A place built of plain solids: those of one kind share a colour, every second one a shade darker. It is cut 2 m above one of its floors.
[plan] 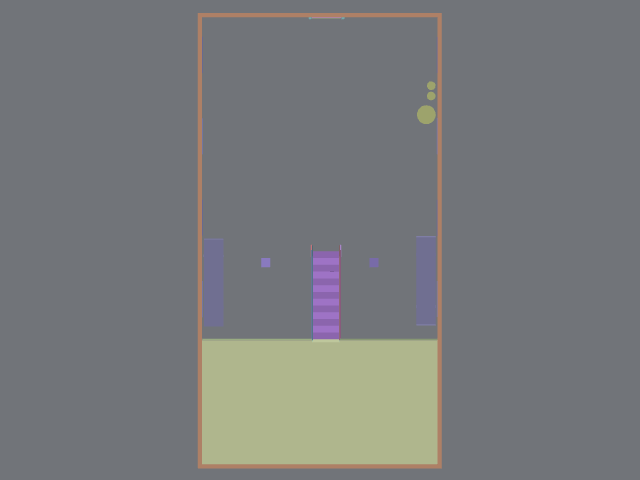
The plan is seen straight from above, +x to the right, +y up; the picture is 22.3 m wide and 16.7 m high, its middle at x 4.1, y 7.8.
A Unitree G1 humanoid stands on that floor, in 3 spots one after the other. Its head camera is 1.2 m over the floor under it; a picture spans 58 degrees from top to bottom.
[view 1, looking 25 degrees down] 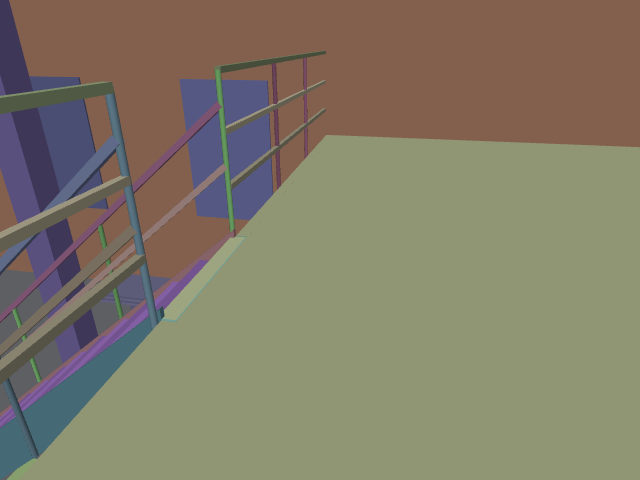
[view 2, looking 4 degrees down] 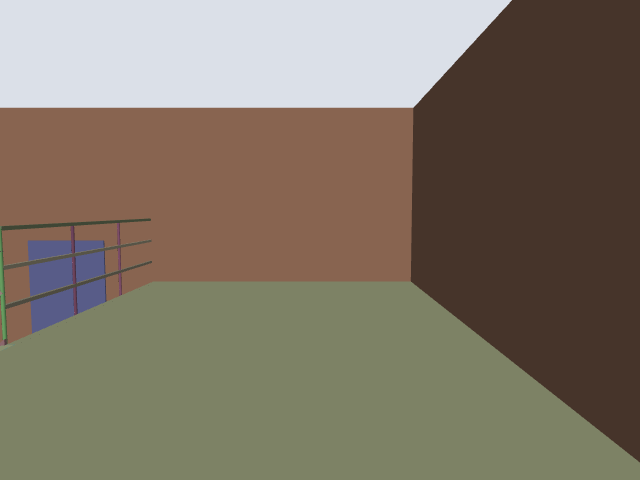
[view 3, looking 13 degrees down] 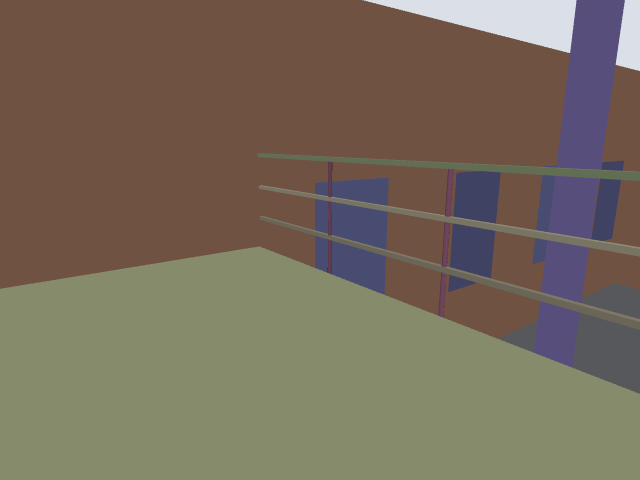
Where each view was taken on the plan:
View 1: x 2.31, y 3.26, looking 11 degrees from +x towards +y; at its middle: loft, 2.84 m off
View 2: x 1.00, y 1.52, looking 0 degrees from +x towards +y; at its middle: wall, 7.21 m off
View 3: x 4.31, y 1.94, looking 143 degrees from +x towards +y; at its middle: winf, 5.50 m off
